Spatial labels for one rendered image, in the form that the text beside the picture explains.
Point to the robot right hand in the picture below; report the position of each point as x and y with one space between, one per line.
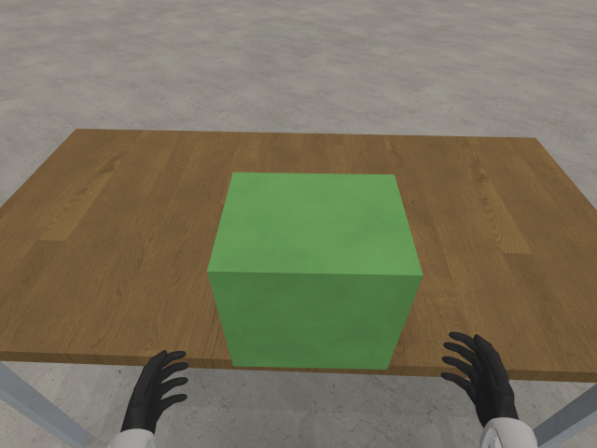
489 388

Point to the carton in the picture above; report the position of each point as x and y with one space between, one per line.
313 270

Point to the robot left hand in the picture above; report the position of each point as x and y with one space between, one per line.
146 406

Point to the left robot forearm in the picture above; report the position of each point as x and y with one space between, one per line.
133 438

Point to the right robot forearm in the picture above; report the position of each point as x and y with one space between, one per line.
504 432

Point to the table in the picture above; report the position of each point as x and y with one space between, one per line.
104 252

